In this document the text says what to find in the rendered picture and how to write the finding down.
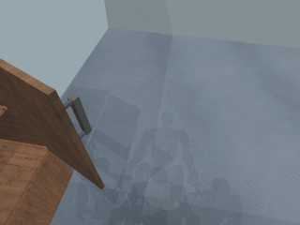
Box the handle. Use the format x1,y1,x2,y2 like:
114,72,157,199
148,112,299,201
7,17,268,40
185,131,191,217
63,94,92,139

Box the cupboard door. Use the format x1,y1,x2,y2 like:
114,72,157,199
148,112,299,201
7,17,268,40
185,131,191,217
0,58,105,189

